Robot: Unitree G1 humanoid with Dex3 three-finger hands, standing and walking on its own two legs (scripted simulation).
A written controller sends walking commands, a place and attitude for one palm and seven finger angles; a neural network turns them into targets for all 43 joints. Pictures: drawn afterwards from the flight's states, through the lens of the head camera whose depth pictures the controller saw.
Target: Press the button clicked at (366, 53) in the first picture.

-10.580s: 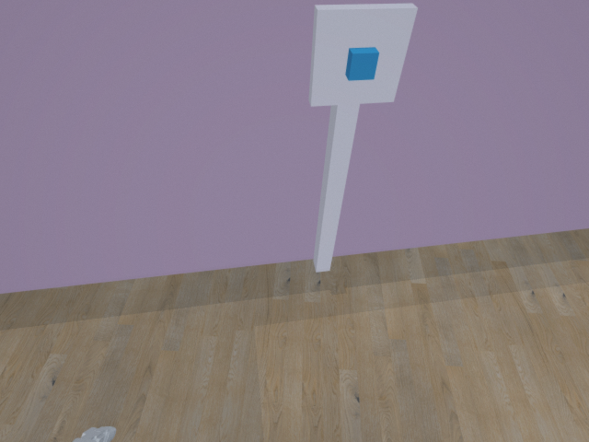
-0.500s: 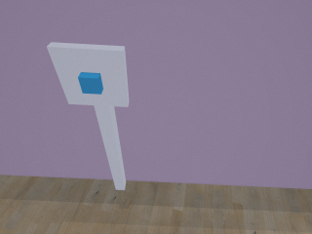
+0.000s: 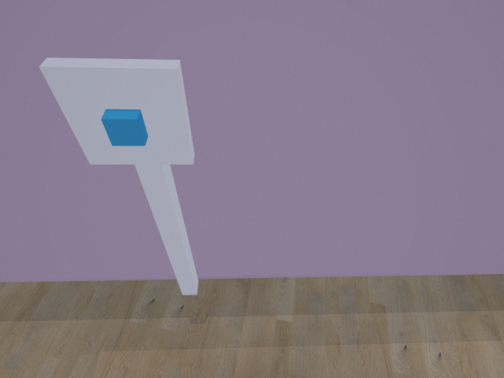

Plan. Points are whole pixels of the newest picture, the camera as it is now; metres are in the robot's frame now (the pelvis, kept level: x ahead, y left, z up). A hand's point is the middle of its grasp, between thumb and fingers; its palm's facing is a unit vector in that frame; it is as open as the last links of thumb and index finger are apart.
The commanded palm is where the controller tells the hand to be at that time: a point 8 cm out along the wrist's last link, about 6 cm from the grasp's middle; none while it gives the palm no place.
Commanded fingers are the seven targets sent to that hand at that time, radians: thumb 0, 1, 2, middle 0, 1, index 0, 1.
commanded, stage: come to a stop and stand still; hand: left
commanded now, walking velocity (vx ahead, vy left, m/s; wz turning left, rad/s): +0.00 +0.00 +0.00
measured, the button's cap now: (126, 126) +0.50 +0.26 +0.12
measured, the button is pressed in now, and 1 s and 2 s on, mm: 0 0 0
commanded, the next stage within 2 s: look again from close up in 0.58 s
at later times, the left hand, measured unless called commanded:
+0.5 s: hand out of the picture -0.05 +0.15 -0.17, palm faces +0.01 -0.97 -0.22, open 7.4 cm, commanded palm none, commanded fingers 0.00 0.90 0.90 -0.20 -0.30 -0.20 -0.30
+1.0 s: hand out of the picture +0.04 +0.16 -0.17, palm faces +0.00 -0.97 -0.22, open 7.4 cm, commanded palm none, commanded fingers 0.00 0.90 0.90 -0.20 -0.30 -0.20 -0.30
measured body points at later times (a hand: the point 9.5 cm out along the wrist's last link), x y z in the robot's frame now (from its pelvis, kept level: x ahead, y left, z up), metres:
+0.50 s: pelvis -0.03 -0.04 +0.00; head -0.04 -0.04 +0.45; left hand -0.05 +0.20 -0.15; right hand -0.03 -0.29 -0.15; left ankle +0.02 +0.08 -0.74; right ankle -0.02 -0.16 -0.74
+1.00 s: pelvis +0.00 -0.02 +0.00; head +0.01 -0.03 +0.45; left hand +0.04 +0.21 -0.15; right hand +0.01 -0.24 -0.16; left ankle +0.02 +0.08 -0.74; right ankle -0.02 -0.16 -0.74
